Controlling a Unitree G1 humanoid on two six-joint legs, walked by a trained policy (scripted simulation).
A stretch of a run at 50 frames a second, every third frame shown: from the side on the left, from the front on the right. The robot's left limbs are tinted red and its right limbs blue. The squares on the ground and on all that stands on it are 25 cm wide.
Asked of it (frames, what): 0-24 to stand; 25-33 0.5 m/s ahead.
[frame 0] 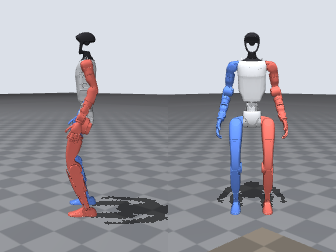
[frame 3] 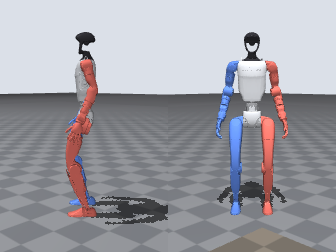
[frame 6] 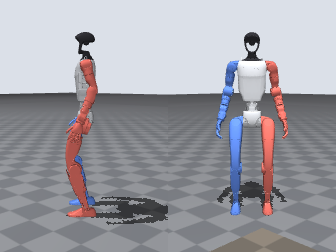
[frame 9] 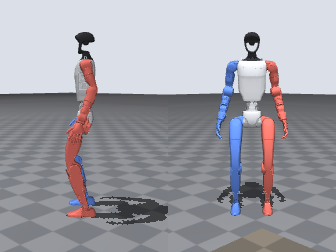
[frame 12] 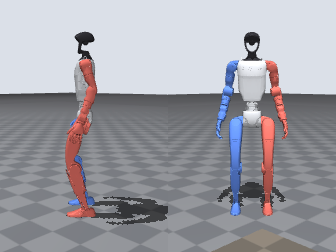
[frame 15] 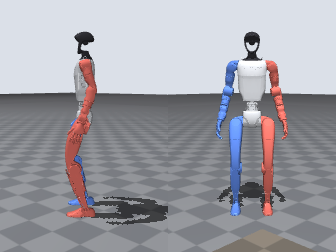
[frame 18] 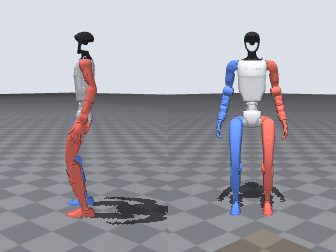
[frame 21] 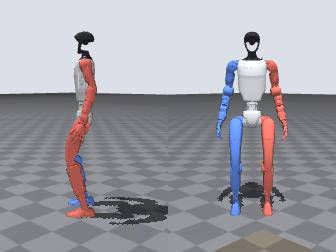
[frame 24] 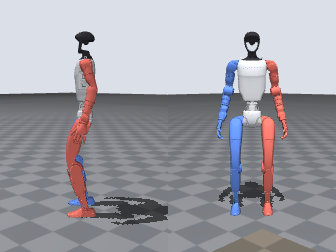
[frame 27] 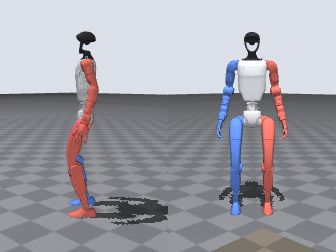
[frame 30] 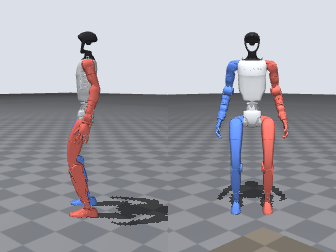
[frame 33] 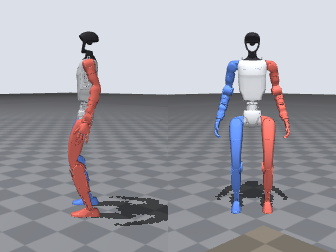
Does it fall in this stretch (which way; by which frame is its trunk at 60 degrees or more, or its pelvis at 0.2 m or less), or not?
no
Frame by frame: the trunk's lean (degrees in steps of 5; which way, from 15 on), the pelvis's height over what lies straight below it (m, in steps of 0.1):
0: 0, 0.8
3: 0, 0.8
6: 0, 0.8
9: 0, 0.8
12: 0, 0.8
15: 0, 0.8
18: 0, 0.8
21: 0, 0.8
24: 0, 0.8
27: 0, 0.8
30: 0, 0.8
33: 5, 0.8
